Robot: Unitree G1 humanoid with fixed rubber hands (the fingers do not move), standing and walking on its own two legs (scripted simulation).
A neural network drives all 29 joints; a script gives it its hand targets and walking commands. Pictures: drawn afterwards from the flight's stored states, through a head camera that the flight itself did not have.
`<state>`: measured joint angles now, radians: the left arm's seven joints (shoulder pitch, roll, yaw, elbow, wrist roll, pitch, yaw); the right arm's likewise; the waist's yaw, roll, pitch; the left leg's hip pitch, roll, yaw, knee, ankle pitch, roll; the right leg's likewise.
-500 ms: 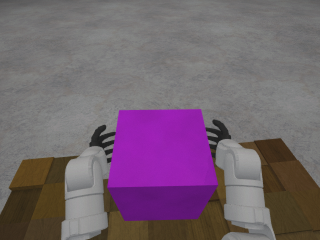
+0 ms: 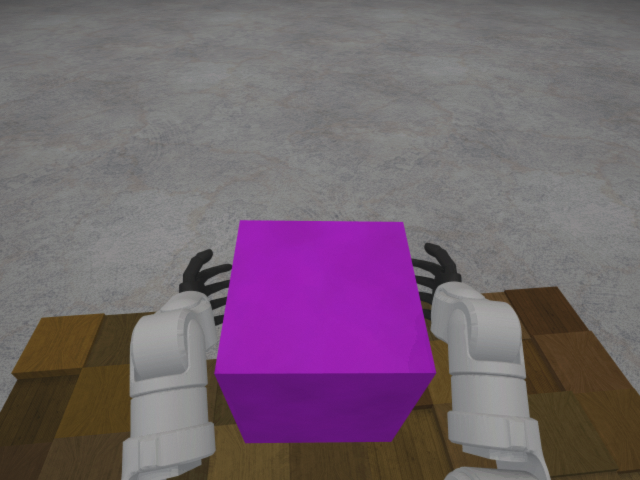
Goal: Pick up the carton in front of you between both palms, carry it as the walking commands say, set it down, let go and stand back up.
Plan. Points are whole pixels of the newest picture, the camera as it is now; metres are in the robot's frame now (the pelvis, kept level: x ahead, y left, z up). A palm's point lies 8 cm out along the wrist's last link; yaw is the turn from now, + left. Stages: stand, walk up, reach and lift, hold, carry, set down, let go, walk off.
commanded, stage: carry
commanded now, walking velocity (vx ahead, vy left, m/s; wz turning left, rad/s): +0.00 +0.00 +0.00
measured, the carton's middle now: (320, 337) +0.32 +0.00 +0.03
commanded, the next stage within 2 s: none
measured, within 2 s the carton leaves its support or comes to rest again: neither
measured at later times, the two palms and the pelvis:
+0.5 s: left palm (194, 317) +0.30 +0.15 +0.11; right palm (447, 305) +0.31 -0.15 +0.11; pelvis -0.01 +0.00 +0.00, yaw +0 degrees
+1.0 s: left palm (177, 311) +0.31 +0.18 +0.11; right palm (425, 302) +0.32 -0.12 +0.11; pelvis +0.00 +0.02 +0.00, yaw +0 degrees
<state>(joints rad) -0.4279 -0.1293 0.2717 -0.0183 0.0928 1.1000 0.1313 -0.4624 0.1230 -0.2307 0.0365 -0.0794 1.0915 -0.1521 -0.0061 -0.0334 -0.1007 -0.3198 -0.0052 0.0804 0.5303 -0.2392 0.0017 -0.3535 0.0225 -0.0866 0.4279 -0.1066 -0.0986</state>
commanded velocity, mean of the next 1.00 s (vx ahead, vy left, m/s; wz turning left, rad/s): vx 0.00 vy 0.00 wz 0.00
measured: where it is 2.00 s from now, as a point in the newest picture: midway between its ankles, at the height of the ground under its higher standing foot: outside the picture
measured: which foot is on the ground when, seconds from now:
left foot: down 0.00-1.00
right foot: down 0.00-1.00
